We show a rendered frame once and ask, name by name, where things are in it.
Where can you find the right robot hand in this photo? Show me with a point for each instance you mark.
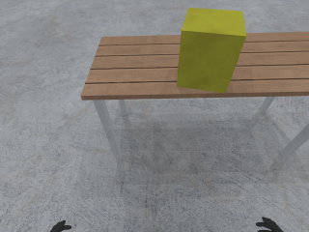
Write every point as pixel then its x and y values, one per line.
pixel 269 224

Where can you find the table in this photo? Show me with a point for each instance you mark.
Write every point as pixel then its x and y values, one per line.
pixel 271 64

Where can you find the left robot hand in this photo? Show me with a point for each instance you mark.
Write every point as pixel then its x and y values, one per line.
pixel 60 226

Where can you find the carton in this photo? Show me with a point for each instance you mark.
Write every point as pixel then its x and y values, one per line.
pixel 211 42

